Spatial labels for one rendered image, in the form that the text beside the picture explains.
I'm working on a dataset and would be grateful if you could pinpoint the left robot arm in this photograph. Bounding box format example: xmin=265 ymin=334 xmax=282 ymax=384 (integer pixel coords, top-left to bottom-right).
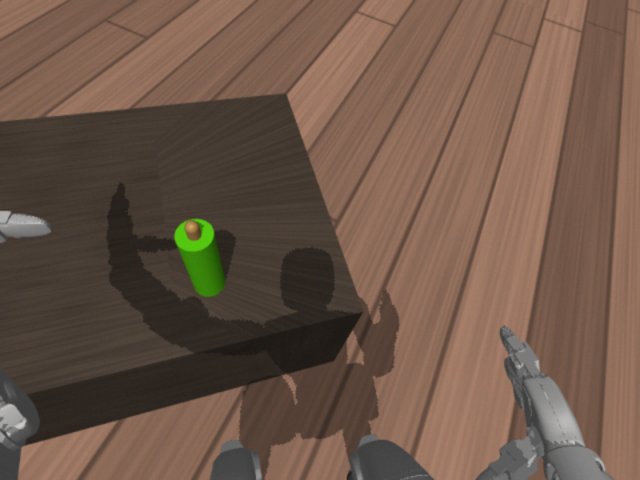
xmin=0 ymin=368 xmax=40 ymax=480

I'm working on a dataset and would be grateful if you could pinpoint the left robot hand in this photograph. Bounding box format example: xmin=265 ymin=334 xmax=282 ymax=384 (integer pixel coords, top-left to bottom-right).
xmin=0 ymin=211 xmax=52 ymax=243

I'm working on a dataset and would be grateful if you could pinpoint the right robot hand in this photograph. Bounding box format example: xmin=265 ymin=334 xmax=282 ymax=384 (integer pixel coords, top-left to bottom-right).
xmin=476 ymin=326 xmax=586 ymax=480

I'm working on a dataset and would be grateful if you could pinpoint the right robot arm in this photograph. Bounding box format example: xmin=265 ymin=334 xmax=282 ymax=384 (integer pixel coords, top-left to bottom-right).
xmin=543 ymin=446 xmax=615 ymax=480

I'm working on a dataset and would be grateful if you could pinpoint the bottle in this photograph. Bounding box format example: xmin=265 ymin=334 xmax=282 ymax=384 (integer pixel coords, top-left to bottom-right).
xmin=174 ymin=219 xmax=225 ymax=297

